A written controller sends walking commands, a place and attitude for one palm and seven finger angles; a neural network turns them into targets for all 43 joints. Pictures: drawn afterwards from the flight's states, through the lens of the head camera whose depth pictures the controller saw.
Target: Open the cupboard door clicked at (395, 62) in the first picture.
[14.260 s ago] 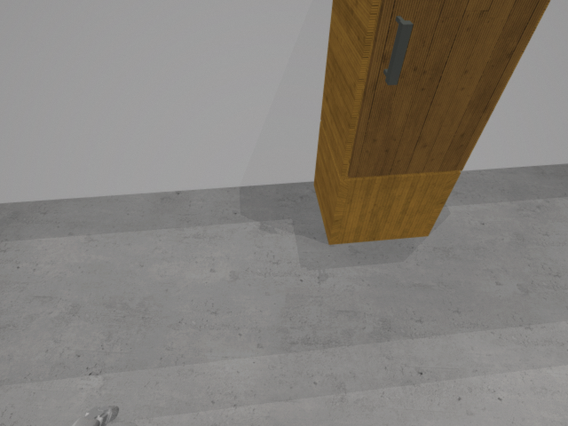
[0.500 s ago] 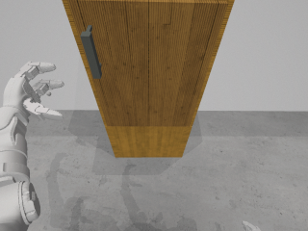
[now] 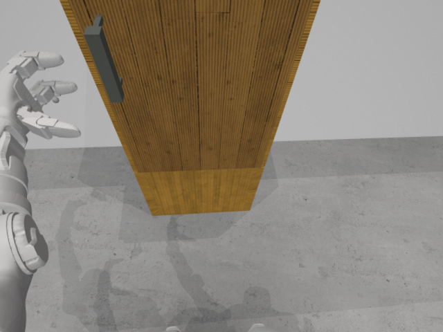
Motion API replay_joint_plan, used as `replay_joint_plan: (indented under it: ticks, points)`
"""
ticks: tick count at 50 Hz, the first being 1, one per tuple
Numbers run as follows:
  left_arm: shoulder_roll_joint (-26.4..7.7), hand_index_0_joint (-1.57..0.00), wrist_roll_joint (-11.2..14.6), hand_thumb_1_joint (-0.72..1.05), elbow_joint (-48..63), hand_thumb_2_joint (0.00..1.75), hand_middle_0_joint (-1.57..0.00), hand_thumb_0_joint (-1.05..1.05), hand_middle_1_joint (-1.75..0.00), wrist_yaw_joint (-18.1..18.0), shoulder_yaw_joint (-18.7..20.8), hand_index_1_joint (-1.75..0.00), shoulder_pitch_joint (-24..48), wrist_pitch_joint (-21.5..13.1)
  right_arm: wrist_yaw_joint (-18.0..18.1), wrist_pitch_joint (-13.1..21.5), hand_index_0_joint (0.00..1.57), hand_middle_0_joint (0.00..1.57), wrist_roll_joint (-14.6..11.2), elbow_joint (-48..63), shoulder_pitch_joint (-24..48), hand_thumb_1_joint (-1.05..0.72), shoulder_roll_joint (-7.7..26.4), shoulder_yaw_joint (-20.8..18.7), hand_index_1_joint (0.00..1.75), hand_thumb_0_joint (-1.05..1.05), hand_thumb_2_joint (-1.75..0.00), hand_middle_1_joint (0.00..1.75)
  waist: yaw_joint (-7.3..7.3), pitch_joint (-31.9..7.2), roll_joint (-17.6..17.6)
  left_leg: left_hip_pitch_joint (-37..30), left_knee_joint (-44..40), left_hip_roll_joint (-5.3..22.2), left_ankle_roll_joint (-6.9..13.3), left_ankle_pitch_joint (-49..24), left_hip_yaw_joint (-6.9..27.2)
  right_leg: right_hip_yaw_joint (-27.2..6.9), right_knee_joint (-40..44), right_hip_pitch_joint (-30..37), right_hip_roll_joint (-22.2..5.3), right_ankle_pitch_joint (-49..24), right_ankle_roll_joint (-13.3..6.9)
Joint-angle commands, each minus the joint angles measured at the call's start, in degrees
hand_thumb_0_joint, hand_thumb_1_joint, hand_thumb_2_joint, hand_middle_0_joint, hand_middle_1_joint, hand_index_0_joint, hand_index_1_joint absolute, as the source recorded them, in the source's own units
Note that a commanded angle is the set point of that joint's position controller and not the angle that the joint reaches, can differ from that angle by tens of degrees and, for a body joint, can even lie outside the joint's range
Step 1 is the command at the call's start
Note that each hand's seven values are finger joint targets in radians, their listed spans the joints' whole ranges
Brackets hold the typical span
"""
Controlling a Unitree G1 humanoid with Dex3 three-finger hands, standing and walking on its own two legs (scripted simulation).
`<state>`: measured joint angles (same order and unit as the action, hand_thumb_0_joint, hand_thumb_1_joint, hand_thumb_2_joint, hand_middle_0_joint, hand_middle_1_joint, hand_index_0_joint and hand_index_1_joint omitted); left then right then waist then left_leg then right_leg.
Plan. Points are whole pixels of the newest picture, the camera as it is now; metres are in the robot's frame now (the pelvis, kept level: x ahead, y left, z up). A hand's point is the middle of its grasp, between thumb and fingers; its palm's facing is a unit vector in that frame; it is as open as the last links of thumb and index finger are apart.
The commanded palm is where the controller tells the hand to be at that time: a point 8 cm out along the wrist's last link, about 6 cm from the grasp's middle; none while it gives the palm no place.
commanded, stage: move the hooked fingers beside the handle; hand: left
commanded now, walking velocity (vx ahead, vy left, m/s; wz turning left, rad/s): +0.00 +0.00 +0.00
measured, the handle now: (108, 61) +0.59 +0.20 +0.13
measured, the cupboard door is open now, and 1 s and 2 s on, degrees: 0 0 0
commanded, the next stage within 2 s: slide the fingers in behind the handle in 1.60 s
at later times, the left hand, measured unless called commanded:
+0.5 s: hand (60, 70) +0.55 +0.27 +0.14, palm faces +0.01 -1.00 +0.02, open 14.0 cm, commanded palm +0.53 +0.32 +0.13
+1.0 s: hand (58, 80) +0.54 +0.28 +0.13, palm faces +0.02 -1.00 +0.03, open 14.0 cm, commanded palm +0.52 +0.32 +0.13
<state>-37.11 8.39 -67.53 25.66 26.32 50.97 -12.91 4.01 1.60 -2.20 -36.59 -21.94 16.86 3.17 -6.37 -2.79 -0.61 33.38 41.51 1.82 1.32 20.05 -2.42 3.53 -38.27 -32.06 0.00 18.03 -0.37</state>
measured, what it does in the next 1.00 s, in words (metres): stands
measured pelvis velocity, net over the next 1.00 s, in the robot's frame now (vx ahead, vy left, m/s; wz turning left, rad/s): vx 0.03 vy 0.02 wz -0.02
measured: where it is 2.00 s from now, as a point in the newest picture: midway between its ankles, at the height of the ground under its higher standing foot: outside the picture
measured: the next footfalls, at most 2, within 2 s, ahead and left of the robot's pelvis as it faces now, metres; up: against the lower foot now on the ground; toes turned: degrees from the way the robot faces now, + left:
none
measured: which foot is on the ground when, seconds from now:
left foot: down 0.00-1.00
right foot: down 0.00-1.00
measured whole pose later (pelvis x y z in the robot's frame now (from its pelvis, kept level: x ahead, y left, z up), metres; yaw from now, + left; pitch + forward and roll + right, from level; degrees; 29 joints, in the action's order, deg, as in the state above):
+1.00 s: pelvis +0.03 +0.02 -0.01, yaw -1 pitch +19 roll -4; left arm -44.7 4.7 -72.2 26.6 29.1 58.0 -10.3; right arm 1.6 -5.7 -0.6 -33.5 -24.6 16.0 3.3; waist -10.2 -5.2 -1.3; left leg 41.2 45.7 2.9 2.1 23.9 -1.9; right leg 3.5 -38.4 -38.0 1.3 19.5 0.7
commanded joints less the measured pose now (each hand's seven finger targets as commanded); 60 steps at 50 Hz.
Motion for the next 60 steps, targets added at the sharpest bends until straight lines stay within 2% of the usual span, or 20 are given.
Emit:
replay_joint_plan:
  ticks: [1, 3, 5, 13, 17, 18, 23, 27, 28, 33, 36, 38, 40, 45, 49, 52, 53, 55, 58, 60]
  points:
    - [-20.69, -0.3, -0.12, -0.5, 9.25, 0.3, -0.3, 0.0, -1.2, -0.29, 2.36, -1.2, 28.77, -4.09, 1.16, 0.84, 0.2, 0.2, 0.31, 3.73, -7.16, -0.9, 10.83, -4.01, 0.3, 0.0, -0.9, 0.3, -1.45, -21.29, -6.13, -13.08, -3.36, -0.77, 0.62, -17.92, 4.5, -2.1, 2.87, 5.3, 1.69, -16.72, -0.63]
    - [-21.19, -0.3, -0.36, -0.5, 8.45, 0.3, -0.3, 0.0, -1.2, -0.26, 2.12, -1.2, 30.77, -4.23, 1.17, 0.45, 0.2, 0.2, 0.52, 3.48, -7.94, -0.9, 10.93, -3.93, 0.3, 0.0, -0.9, 0.3, -2.2, -22.93, -5.92, -13.19, -2.73, -0.72, 0.75, -18.55, 4.43, -2.29, 2.63, 5.32, 1.77, -17.59, -0.38]
    - [-23.91, -0.3, -1.1, -0.5, 4.19, 0.3, -0.3, 0.0, -1.2, -0.09, 2.93, -1.2, 31.8, -3.58, 1.44, -0.05, 0.2, 0.2, 0.42, 3.1, -8.74, -0.9, 11.44, -3.71, 0.3, 0.0, -0.9, 0.3, -3.17, -20.21, -3.44, -9.19, -2.47, -0.68, 1.1, -15.41, 4.32, -2.68, 3.02, 4.92, 1.71, -16.13, -0.07]
    - [-31.07, -0.3, -3.11, -0.5, 3.0, 0.3, -0.3, 0.0, -1.2, 0.94, 4.77, -1.2, 38.77, -4.03, 1.59, -1.65, 0.2, 0.2, 0.96, 2.7, -12.57, -0.9, 12.11, -3.48, 0.3, 0.0, -0.9, 0.3, -4.72, -26.47, -8.32, -9.85, -0.17, -0.36, 1.1, -19.37, 4.72, -3.02, 1.89, 4.09, 2.08, -18.33, 0.11]
    - [-29.25, -0.3, -3.71, -0.5, -0.31, 0.3, -0.3, 0.0, -1.2, 1.81, 2.57, -1.2, 39.91, -2.66, 1.51, -2.54, 0.2, 0.2, 1.2, 2.43, -14.05, -0.9, 12.13, -3.3, 0.3, 0.0, -0.9, 0.3, -6.2, -24.39, -9.09, -9.63, 0.37, -0.22, 1.25, -19.94, 4.76, -2.41, 2.15, 1.18, 2.46, -17.72, 0.1]
    - [-31.61, -0.3, -4.07, -0.5, -0.79, 0.3, -0.3, 0.0, -1.2, 1.83, 3.92, -1.2, 40.03, -2.36, 1.53, -2.85, 0.2, 0.2, 1.36, 2.31, -14.53, -0.9, 12.44, -3.32, 0.3, 0.0, -0.9, 0.3, -5.81, -25.13, -9.77, -9.67, 0.58, -0.03, 1.12, -20.09, 4.96, -2.46, 2.2, 1.03, 2.44, -17.43, 0.25]
    - [-33.83, -0.3, -4.4, -0.5, 0.3, 0.3, -0.3, 0.0, -1.2, 2.46, 5.59, -1.2, 37.51, -1.93, 1.23, -4.03, 0.2, 0.2, 1.84, 2.89, -16.22, -0.9, 12.53, -3.34, 0.3, 0.0, -0.9, 0.3, -4.9, -28.32, -10.02, -10.17, 1.16, 0.2, 1.04, -23.7, 4.88, -2.01, 1.41, 1.99, 2.8, -19.94, 0.08]
    - [-33.0, -0.3, -3.85, -0.5, 3.15, 0.3, -0.3, 0.0, -1.2, 2.75, 6.15, -1.2, 35.48, -2.35, 0.66, -5.09, 0.2, 0.2, 2.09, 3.42, -16.8, -0.9, 12.41, -3.75, 0.3, 0.0, -0.9, 0.3, -4.47, -29.52, -11.47, -13.15, 1.61, 0.55, 0.69, -28.53, 4.91, -1.24, 0.78, 1.01, 3.37, -22.08, -0.29]
    - [-34.5, -0.3, -3.7, -0.5, 4.11, 0.3, -0.3, 0.0, -1.2, 2.69, 7.9, -1.2, 34.64, -2.5, 0.43, -5.34, 0.2, 0.2, 2.14, 3.69, -16.99, -0.9, 12.56, -3.98, 0.3, 0.0, -0.9, 0.3, -3.58, -31.07, -11.67, -14.08, 1.79, 0.65, 0.51, -29.73, 5.16, -1.19, 0.71, 1.22, 3.43, -22.33, -0.19]
    - [-30.79, -0.3, -2.75, -0.5, 7.26, 0.3, -0.3, 0.0, -1.2, 2.62, 6.41, -1.2, 34.87, -2.71, -0.41, -6.28, 0.2, 0.2, 2.25, 3.38, -16.95, -0.9, 12.25, -4.43, 0.3, 0.0, -0.9, 0.3, -4.29, -29.7, -14.51, -18.41, 2.46, 1.4, -0.06, -35.21, 5.87, -0.5, 0.97, -2.48, 3.89, -21.97, -0.29]
    - [-28.81, -0.3, -2.56, -0.5, 6.76, 0.3, -0.3, 0.0, -1.2, 2.35, 5.5, -1.2, 34.15, -2.07, -0.77, -6.62, 0.2, 0.2, 2.24, 3.37, -16.78, -0.9, 11.96, -4.48, 0.3, 0.0, -0.9, 0.3, -4.46, -28.35, -13.39, -18.0, 2.43, 1.43, -0.07, -35.17, 6.02, -0.29, 0.96, -2.62, 3.98, -21.71, -0.24]
    - [-28.58, -0.3, -2.56, -0.5, 11.29, 0.3, -0.3, 0.0, -1.2, 1.96, 5.78, -1.2, 34.01, -2.64, -1.02, -6.67, 0.2, 0.2, 2.38, 3.58, -16.73, -0.9, 11.69, -4.77, 0.3, 0.0, -0.9, 0.3, -3.48, -31.91, -18.07, -23.06, 3.05, 1.85, -1.09, -42.42, 6.76, -0.03, 0.53, -3.43, 3.99, -22.72, -0.5]
    - [-25.39, -0.3, -2.31, -0.5, 11.06, 0.3, -0.3, 0.0, -1.2, 1.56, 4.38, -1.2, 32.22, -2.48, -1.47, -6.72, 0.2, 0.2, 2.57, 3.4, -16.4, -0.9, 11.3, -4.87, 0.3, 0.0, -0.9, 0.3, -3.55, -31.07, -17.54, -24.39, 3.44, 2.27, -1.59, -44.56, 7.23, 0.37, 0.65, -5.02, 4.2, -22.02, -0.5]
    - [-24.52, -0.3, -1.06, -0.5, 5.49, 0.3, -0.3, 0.0, -1.2, 1.34, 4.82, -1.2, 28.72, -0.61, -1.47, -6.92, 0.2, 0.2, 2.01, 4.24, -14.98, -0.9, 11.46, -4.6, 0.3, 0.0, -0.9, 0.3, -3.85, -25.57, -8.06, -15.32, 2.35, 1.18, 0.4, -35.81, 5.43, -0.2, 0.71, 0.12, 3.84, -25.01, -0.11]
    - [-24.64, -0.3, -2.93, -0.5, 8.82, 0.3, -0.3, 0.0, -1.2, 0.22, 3.61, -1.2, 30.38, -1.64, -1.43, -6.86, 0.2, 0.2, 1.99, 4.75, -14.3, -0.9, 11.01, -4.58, 0.3, 0.0, -0.9, 0.3, -3.41, -26.83, -13.13, -17.85, 2.95, 1.2, -0.23, -38.53, 5.89, -0.33, 0.03, -1.6, 3.58, -24.16, -0.29]
    - [-23.72, -0.3, -1.95, -0.5, 9.61, 0.3, -0.3, 0.0, -1.2, -0.45, 3.13, -1.2, 34.44, -3.52, -1.14, -6.67, 0.2, 0.2, 2.09, 4.27, -14.07, -0.9, 11.09, -4.51, 0.3, 0.0, -0.9, 0.3, -5.23, -25.98, -10.51, -17.66, 3.08, 1.33, 0.02, -36.1, 6.28, -0.45, 0.23, -2.05, 3.76, -23.25, -0.26]
    - [-25.24, -0.3, -1.7, -0.5, 9.54, 0.3, -0.3, 0.0, -1.2, -0.34, 4.39, -1.2, 35.61, -3.88, -1.12, -6.57, 0.2, 0.2, 2.07, 4.11, -14.08, -0.9, 11.34, -4.55, 0.3, 0.0, -0.9, 0.3, -5.23, -28.0, -9.92, -17.67, 3.06, 1.23, 0.11, -34.23, 6.17, -0.72, 0.13, -1.17, 3.77, -23.2, -0.05]
    - [-24.0, -0.3, -1.35, -0.5, 8.94, 0.3, -0.3, 0.0, -1.2, 0.15, 3.26, -1.2, 37.26, -4.31, -0.94, -6.19, 0.2, 0.2, 1.91, 3.72, -13.56, -0.9, 11.26, -4.41, 0.3, 0.0, -0.9, 0.3, -5.71, -28.55, -10.43, -17.31, 3.1, 0.93, 0.2, -32.06, 6.07, -0.87, 0.13, -0.88, 3.58, -22.83, -0.14]
    - [-24.87, -0.3, -2.22, -0.5, 7.55, 0.3, -0.3, 0.0, -1.2, 0.2, 3.01, -1.2, 37.7, -4.09, -0.68, -5.95, 0.2, 0.2, 1.81, 3.07, -13.4, -0.9, 11.18, -4.15, 0.3, 0.0, -0.9, 0.3, -5.41, -28.97, -13.52, -17.99, 3.37, 0.88, -0.05, -32.41, 6.34, -0.88, 0.04, -2.27, 3.38, -21.66, -0.25]
    - [-24.74, -0.3, -2.77, -0.5, 4.38, 0.3, -0.3, 0.0, -1.2, -0.02, 2.26, -1.2, 36.98, -3.02, -0.57, -5.8, 0.2, 0.2, 1.7, 2.87, -13.45, -0.9, 11.26, -3.89, 0.3, 0.0, -0.9, 0.3, -5.84, -25.79, -11.6, -15.16, 3.01, 0.83, 0.17, -28.64, 6.27, -0.74, 0.38, -2.94, 3.39, -19.93, -0.17]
